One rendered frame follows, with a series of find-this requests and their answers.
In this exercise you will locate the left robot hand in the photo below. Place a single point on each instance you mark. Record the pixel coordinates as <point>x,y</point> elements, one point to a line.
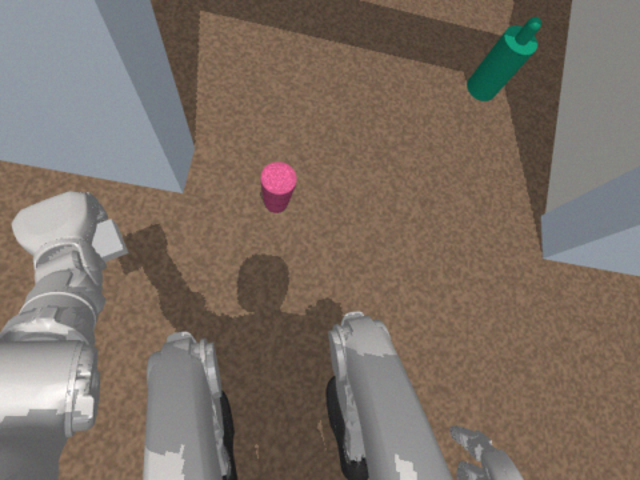
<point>67,215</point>

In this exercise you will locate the right robot hand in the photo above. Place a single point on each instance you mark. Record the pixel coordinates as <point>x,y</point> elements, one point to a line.
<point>496,464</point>

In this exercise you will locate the left robot arm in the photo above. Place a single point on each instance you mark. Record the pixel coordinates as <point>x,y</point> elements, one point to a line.
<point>49,382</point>

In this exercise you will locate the left robot foot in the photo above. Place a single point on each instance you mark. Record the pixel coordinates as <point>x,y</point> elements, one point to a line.
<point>228,438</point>

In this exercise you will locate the right robot foot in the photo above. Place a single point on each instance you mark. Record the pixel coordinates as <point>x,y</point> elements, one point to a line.
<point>352,470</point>

